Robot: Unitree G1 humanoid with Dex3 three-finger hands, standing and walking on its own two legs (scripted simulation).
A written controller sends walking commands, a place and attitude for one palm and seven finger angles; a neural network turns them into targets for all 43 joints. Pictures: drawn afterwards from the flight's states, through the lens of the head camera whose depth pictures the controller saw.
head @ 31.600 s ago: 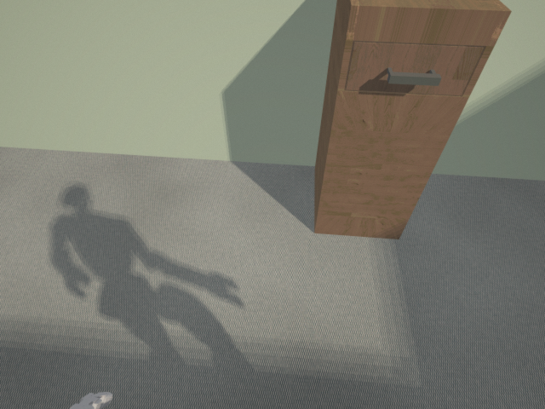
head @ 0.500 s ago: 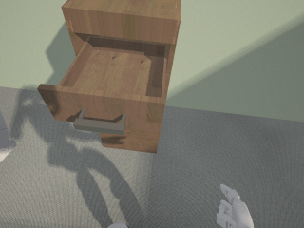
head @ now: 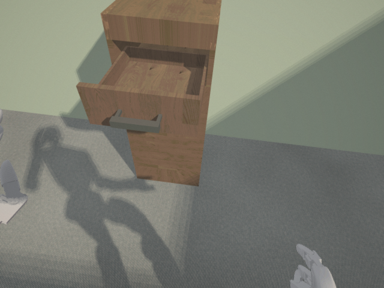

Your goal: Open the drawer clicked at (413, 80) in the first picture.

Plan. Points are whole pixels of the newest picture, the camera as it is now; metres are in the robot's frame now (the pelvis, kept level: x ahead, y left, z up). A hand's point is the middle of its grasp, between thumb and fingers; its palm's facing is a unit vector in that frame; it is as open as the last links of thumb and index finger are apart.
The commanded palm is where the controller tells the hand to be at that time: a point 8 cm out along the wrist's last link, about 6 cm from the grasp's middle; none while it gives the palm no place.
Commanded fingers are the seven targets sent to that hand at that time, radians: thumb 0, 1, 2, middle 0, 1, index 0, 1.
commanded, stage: stop stepping back and stand still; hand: left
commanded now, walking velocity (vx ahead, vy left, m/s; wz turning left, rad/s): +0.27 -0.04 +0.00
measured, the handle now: (137, 119) +0.54 +0.18 +0.03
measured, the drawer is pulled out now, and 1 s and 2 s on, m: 0.29 0.29 0.29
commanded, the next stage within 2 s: let the arm hang, fingers relaxed in 0.78 s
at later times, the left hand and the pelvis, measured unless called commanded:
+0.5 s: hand out of the picture +0.11 +0.23 +0.21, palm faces +0.43 -0.78 -0.46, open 7.4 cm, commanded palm +0.05 +0.28 +0.22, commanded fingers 0.00 0.90 0.90 -0.20 -0.30 -0.20 -0.30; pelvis -0.07 -0.01 +0.00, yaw +2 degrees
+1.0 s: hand (63, 267) +0.15 +0.23 +0.04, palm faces +0.22 -0.88 -0.42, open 7.4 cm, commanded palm none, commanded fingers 0.00 0.90 0.90 -0.20 -0.30 -0.20 -0.30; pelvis -0.08 -0.01 -0.01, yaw +4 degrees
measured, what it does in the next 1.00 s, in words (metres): steps on the spot: right foot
